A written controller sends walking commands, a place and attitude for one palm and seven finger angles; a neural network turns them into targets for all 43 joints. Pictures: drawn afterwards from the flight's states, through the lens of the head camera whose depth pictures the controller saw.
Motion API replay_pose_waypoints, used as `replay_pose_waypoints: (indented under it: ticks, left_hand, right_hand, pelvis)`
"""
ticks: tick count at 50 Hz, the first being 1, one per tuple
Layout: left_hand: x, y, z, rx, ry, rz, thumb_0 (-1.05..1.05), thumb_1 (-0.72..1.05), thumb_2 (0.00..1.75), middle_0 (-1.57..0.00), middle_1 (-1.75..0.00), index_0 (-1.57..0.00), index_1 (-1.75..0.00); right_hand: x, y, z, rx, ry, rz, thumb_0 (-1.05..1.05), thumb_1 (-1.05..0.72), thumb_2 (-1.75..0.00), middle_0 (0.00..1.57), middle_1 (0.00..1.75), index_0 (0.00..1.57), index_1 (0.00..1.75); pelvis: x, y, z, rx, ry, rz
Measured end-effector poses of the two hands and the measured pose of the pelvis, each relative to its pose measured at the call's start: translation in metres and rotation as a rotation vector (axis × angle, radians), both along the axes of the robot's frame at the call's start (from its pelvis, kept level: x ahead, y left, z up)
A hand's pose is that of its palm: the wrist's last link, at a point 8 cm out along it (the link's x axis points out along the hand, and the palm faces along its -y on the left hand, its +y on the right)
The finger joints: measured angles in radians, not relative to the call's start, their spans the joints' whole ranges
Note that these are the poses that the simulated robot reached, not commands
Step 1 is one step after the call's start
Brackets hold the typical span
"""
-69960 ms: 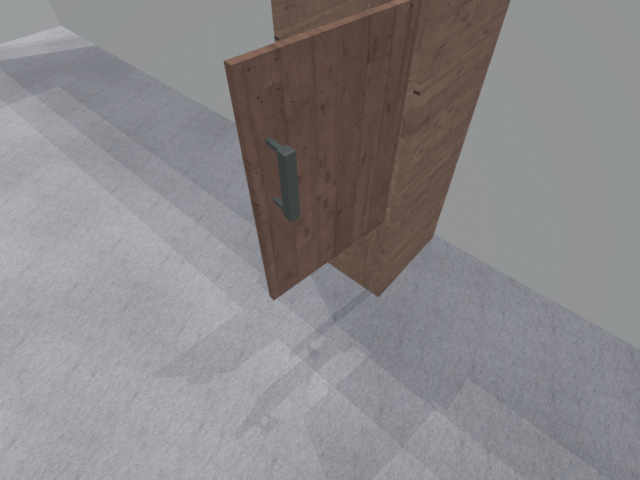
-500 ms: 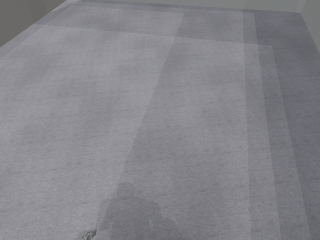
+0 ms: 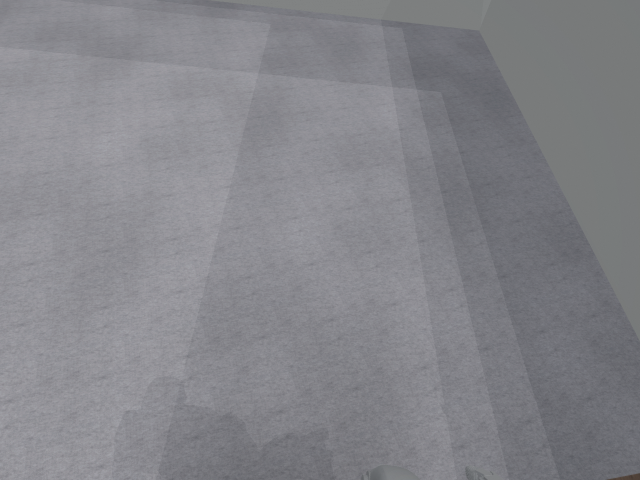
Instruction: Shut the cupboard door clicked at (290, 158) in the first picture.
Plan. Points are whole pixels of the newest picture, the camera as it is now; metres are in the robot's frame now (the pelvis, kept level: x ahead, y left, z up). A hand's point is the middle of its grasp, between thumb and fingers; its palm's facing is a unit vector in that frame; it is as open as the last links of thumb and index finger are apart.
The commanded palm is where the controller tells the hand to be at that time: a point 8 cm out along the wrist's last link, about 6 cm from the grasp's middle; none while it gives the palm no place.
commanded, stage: turn to face it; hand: left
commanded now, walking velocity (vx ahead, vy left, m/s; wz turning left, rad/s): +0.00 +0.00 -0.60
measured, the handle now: out of the picture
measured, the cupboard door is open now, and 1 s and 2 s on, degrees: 5 5 5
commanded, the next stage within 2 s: none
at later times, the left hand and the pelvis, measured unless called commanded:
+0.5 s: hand (232, 465) +0.16 +0.13 -0.16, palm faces -0.28 -0.92 -0.26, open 7.4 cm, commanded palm none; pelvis +0.01 -0.03 +0.00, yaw -18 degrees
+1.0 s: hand (252, 416) +0.22 +0.12 -0.16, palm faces -0.55 -0.80 -0.24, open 7.4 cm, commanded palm none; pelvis +0.02 -0.01 +0.00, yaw -36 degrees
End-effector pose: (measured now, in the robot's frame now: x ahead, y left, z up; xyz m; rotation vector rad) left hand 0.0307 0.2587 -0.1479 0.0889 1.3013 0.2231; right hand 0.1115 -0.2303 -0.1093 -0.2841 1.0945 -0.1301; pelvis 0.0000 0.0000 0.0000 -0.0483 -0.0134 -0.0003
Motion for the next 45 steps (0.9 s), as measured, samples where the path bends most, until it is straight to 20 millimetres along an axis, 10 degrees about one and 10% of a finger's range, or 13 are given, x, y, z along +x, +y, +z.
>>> replay_pose_waypoints:
  ticks: [7,17,34,45]
  left_hand:
    - [0.07,-0.002,0.015,0.038,-0.078,-0.155,0.01,0.91,0.9,-0.2,-0.3,-0.2,-0.3]
    - [0.139,-0.062,0.025,0.095,-0.197,-0.371,0.01,0.91,0.9,-0.2,-0.3,-0.2,-0.3]
    - [0.148,-0.062,-0.007,-0.006,-0.064,-0.496,0.01,0.9,0.9,-0.21,-0.3,-0.2,-0.3]
    - [0.194,-0.066,0.011,0.005,-0.064,-0.631,0.01,0.91,0.9,-0.2,-0.3,-0.2,-0.3]
  right_hand:
    - [-0.055,-0.027,-0.007,-0.003,0.067,-0.165,0.0,-0.9,-0.9,0.2,0.3,0.2,0.3]
    - [-0.136,-0.077,-0.049,0.04,0.199,-0.37,0.0,-0.91,-0.9,0.2,0.3,0.2,0.3]
    - [-0.111,-0.044,-0.017,-0.006,0.029,-0.484,0.0,-0.91,-0.9,0.2,0.3,0.2,0.3]
    - [-0.16,-0.013,-0.004,0.005,0.095,-0.611,0.0,-0.9,-0.9,0.2,0.3,0.2,0.3]
  pelvis:
    - [0.005,-0.004,0.001,0.001,-0.001,-0.096]
    - [0.007,-0.035,-0.019,0.036,-0.001,-0.219]
    - [0.018,-0.003,-0.015,0.04,0.026,-0.417]
    - [0.022,0.004,0.001,0.002,0.019,-0.556]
